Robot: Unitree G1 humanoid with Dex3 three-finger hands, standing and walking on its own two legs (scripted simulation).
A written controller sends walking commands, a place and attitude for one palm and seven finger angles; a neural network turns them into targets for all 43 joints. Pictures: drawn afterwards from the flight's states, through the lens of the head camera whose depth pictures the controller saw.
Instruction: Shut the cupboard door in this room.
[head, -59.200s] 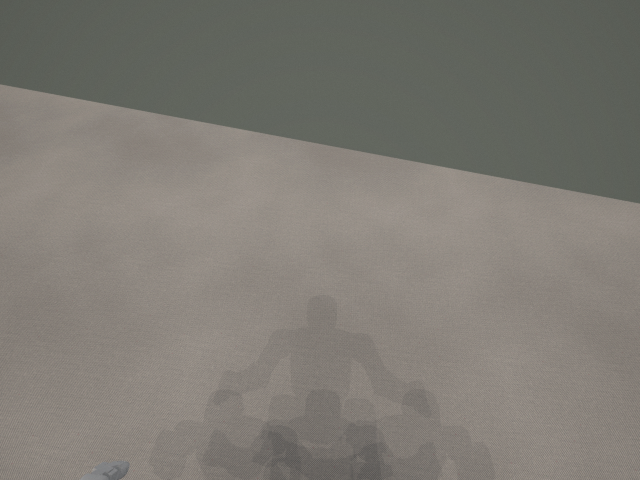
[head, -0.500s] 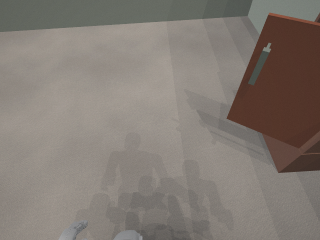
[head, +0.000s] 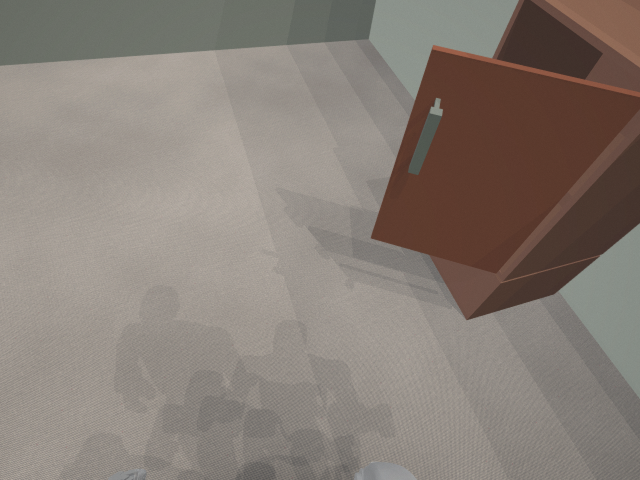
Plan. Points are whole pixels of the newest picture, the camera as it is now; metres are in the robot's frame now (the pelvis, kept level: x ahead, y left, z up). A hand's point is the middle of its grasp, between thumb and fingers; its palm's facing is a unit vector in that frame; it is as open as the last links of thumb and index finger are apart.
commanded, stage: turn to face it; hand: left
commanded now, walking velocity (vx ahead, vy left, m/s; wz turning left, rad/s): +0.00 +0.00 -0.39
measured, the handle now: (425, 137) +0.78 -0.17 -0.05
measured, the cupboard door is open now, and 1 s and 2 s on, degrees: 56 56 56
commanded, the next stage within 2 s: take the last steps up to it in 0.30 s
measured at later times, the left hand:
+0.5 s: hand out of the picture +0.13 +0.12 -0.16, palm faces -0.17 -0.96 -0.21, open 7.4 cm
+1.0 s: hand (309, 381) +0.28 +0.03 -0.18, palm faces -0.38 -0.91 -0.18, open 7.4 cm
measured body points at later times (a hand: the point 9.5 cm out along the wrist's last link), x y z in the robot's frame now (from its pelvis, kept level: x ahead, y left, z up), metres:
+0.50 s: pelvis +0.02 -0.04 +0.00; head +0.04 -0.06 +0.45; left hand +0.13 +0.17 -0.14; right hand +0.00 -0.30 -0.15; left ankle +0.03 +0.09 -0.69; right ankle -0.03 -0.15 -0.74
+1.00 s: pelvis +0.12 -0.12 -0.01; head +0.17 -0.13 +0.44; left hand +0.30 +0.08 -0.16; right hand -0.04 -0.32 -0.15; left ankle +0.06 +0.07 -0.74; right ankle +0.17 -0.28 -0.73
